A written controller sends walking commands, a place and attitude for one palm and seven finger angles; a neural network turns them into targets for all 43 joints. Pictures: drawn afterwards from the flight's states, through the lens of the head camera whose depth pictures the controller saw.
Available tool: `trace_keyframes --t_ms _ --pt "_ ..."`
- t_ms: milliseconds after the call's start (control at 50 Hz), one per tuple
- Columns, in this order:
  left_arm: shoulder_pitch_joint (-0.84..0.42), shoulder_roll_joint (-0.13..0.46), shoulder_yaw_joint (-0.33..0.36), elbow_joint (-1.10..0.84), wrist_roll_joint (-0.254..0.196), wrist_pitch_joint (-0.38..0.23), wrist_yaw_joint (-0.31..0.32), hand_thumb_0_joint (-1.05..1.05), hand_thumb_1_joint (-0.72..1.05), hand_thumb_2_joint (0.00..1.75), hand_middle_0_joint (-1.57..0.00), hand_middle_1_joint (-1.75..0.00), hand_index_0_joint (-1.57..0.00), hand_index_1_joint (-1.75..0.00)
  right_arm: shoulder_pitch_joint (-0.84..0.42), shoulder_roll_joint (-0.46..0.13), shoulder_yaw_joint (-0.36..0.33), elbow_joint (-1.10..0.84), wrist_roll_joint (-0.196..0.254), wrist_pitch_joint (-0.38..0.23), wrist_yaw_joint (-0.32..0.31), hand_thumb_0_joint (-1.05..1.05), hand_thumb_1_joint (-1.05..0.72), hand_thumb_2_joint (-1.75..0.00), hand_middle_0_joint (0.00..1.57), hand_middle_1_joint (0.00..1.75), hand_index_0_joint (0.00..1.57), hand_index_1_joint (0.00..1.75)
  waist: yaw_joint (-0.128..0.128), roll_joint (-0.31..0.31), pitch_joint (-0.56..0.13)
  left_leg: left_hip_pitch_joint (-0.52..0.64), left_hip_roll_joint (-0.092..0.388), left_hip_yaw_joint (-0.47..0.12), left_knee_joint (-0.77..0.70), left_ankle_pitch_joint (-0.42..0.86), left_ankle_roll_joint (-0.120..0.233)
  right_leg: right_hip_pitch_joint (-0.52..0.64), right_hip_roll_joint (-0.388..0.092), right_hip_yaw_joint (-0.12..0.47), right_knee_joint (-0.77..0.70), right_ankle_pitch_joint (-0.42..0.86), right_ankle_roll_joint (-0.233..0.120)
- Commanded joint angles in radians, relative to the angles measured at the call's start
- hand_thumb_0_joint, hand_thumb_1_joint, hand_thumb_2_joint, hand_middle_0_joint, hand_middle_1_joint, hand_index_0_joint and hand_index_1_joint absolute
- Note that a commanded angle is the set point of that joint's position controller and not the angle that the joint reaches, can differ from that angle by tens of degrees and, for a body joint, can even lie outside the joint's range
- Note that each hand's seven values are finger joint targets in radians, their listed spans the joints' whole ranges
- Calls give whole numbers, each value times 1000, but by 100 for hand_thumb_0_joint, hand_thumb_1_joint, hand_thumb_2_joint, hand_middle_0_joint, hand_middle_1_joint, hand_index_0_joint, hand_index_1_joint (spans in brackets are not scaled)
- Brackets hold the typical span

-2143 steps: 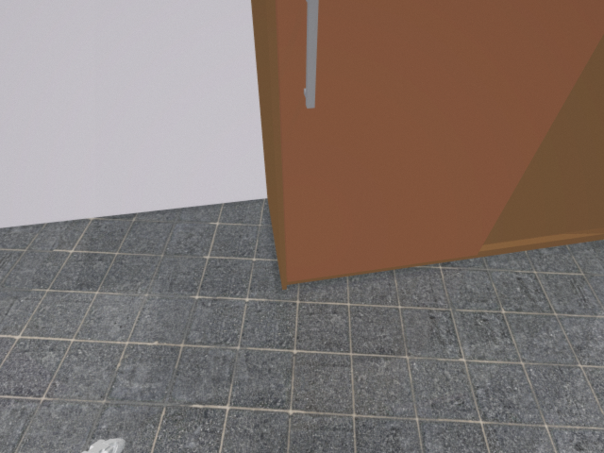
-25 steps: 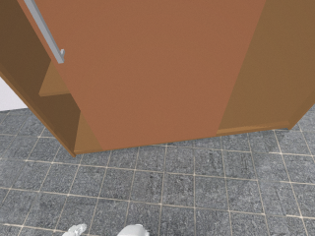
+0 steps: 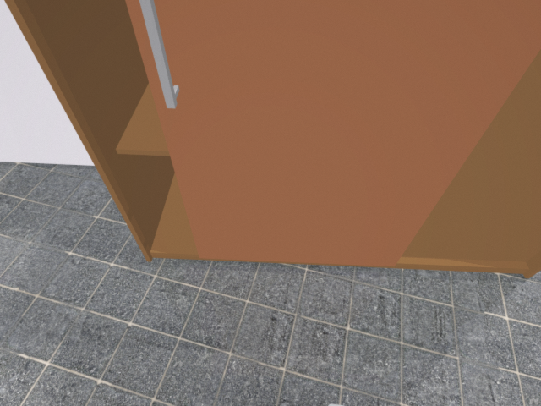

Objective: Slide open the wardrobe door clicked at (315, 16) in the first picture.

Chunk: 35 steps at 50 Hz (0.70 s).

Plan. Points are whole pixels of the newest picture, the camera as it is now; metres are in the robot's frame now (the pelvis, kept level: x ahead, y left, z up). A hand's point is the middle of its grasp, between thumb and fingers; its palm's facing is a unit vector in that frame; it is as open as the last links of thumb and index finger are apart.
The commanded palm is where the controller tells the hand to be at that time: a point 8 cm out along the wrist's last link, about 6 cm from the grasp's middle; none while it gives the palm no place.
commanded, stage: take the last steps up to it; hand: left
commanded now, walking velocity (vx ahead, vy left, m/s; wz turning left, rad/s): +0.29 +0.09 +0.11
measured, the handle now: (163, 51) +0.70 +0.26 +0.16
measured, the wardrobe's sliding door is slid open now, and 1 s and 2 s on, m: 0.21 0.21 0.21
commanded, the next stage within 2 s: come to a stop and stand still in 0.48 s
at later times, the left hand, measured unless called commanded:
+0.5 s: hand out of the picture +0.06 +0.18 -0.19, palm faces +0.19 -0.97 -0.13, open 7.4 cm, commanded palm none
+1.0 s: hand (142, 340) +0.25 +0.26 -0.18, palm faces +0.06 -0.97 -0.23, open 7.4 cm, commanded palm none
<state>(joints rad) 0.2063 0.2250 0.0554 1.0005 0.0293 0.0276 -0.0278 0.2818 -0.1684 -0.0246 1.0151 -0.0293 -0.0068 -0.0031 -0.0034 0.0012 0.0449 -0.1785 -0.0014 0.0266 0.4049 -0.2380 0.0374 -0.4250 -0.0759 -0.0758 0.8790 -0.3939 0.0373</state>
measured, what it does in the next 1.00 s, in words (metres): walks ahead: right foot, then left foot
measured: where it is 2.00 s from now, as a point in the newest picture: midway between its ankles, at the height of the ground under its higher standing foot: outside the picture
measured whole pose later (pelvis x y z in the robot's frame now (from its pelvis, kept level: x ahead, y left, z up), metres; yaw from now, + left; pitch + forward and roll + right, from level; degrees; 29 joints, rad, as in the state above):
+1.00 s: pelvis +0.19 +0.07 -0.02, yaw +4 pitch +0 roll +0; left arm 0.18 0.19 0.03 0.98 0.04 0.03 0.02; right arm 0.18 -0.17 -0.05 1.02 -0.01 0.05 -0.02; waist -0.02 0.00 0.07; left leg -0.37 0.03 0.10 0.71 -0.40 0.01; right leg -0.32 -0.02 -0.08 0.59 -0.29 -0.04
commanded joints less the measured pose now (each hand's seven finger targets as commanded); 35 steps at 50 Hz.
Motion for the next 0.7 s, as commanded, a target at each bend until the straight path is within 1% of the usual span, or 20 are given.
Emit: trace_keyframes --t_ms 0,40,60,80,100,120,160,200,240,380,420,460,480,500,520,540,580,600,640,680 --pt "-41 25 4 -82 -4 -43 3 0 90 90 -20 -30 -20 -30 52 -182 -49 -19 -1 -13 -11 0 -90 -90 20 30 20 30 -7 119 -7 -16 216 -212 -156 -120 147 84 34 -31 -233 29 0" --pt "74 47 15 -37 -2 -55 7 0 90 90 -20 -30 -20 -30 23 -162 -45 -18 7 -12 -8 0 -90 -90 20 30 20 30 50 51 -16 -157 152 -157 -37 -182 99 326 45 -33 -399 119 -5" --pt "158 94 28 -11 3 -65 16 0 90 90 -20 -30 -20 -30 16 -125 -40 -27 14 -17 -3 0 -90 -90 20 30 20 30 91 -80 -27 -299 65 -79 117 -245 54 486 -46 83 -499 22 -24" --pt "254 192 49 14 12 -74 27 0 90 90 -20 -30 -20 -30 14 -63 -29 -56 21 -20 4 0 -90 -90 20 30 20 30 129 -370 -29 -495 -53 37 413 -325 2 588 -318 451 -666 -170 -113" --pt "256 209 50 10 -1 -66 37 0 90 90 -20 -30 -20 -30 -34 -125 -42 -75 4 -9 9 0 -90 -90 20 30 20 30 122 -331 36 -533 -10 -38 616 -346 -4 442 -431 611 -781 -337 -187" --pt "183 176 46 -10 -6 -64 43 0 90 90 -20 -30 -20 -30 -31 -135 -51 -69 -2 -5 15 0 -90 -90 20 30 20 30 78 -207 91 -534 31 -62 687 -256 -7 357 -420 565 -801 -394 -210" --pt "85 95 23 -27 -4 -74 45 0 90 90 -20 -30 -20 -30 -9 -100 -48 -27 -3 6 19 0 -90 -90 20 30 20 30 25 -226 132 -474 78 -67 710 -104 -23 213 -320 377 -780 -240 -153" --pt "91 54 12 -20 -9 -88 43 0 90 90 -20 -30 -20 -30 24 -61 -39 -3 -3 13 27 0 -90 -90 20 30 20 30 6 -182 105 -428 85 -34 688 0 -44 211 -250 175 -759 17 -118" --pt "126 62 14 1 -8 -103 45 0 90 90 -20 -30 -20 -30 17 -47 -35 -2 1 8 31 0 -90 -90 20 30 20 30 8 -145 61 -438 92 -5 629 25 -65 295 -244 98 -721 242 -126" --pt "205 91 15 66 1 -101 46 0 90 90 -20 -30 -20 -30 -123 -24 -20 -55 9 -10 41 0 -90 -90 20 30 20 30 46 -168 32 -373 70 84 293 30 -66 401 -249 9 -598 569 -129" --pt "184 103 19 67 4 -93 46 0 90 90 -20 -30 -20 -30 -103 -39 -22 -56 10 -18 41 0 -90 -90 20 30 20 30 29 -183 29 -262 62 82 221 20 -43 345 -263 13 -556 527 -122" --pt "154 98 19 59 -2 -83 46 0 90 90 -20 -30 -20 -30 55 -85 -32 -4 3 -30 30 0 -90 -90 20 30 20 30 -48 -111 -31 13 23 98 88 95 -26 235 -202 -44 -363 491 -89" --pt "181 66 11 51 -7 -75 41 0 90 90 -20 -30 -20 -30 165 -161 -49 26 -3 -35 19 0 -90 -90 20 30 20 30 -81 51 -117 209 107 15 79 151 6 119 -127 -86 -161 309 -60" --pt "221 10 2 35 -17 -71 39 0 90 90 -20 -30 -20 -30 242 -263 -75 38 -9 -37 3 0 -90 -90 20 30 20 30 -97 326 -204 366 350 -307 6 225 109 -89 20 -131 101 -203 -18" --pt "153 15 -8 3 -8 -61 45 0 90 90 -20 -30 -20 -30 268 -285 -77 42 2 -23 -11 0 -90 -90 20 30 20 30 -116 301 -196 311 398 -354 -83 155 158 -132 28 -28 283 -278 -38" --pt "106 -1 -7 -26 -8 -63 44 0 90 90 -20 -30 -20 -30 210 -271 -72 21 0 -20 -12 0 -90 -90 20 30 20 30 -93 203 -90 190 421 -341 -120 67 184 -182 -3 -1 359 -237 -54" --pt "97 -7 -7 5 -5 -49 43 0 90 90 -20 -30 -20 -30 30 -169 -41 -26 2 -25 -18 0 -90 -90 20 30 20 30 -31 224 -32 -46 365 -276 -173 -24 151 -139 -48 44 364 -114 -42" --pt "106 -15 -9 21 -5 -35 42 0 90 90 -20 -30 -20 -30 -17 -129 -26 -38 0 -25 -23 0 -90 -90 20 30 20 30 -9 154 22 -165 338 -212 -193 22 129 -52 -62 68 283 -55 -32" --pt "170 -41 -20 48 -11 -20 42 0 90 90 -20 -30 -20 -30 -75 -118 -13 -40 -2 -33 -33 0 -90 -90 20 30 20 30 33 68 -22 -200 301 -120 -161 223 115 87 -41 63 75 -22 -10" --pt "195 -38 -23 59 -14 -8 46 0 90 90 -20 -30 -20 -30 -102 -129 -23 -39 1 -21 -36 0 -90 -90 20 30 20 30 36 66 -69 -162 311 -100 -136 212 128 154 -14 36 -71 -8 -7"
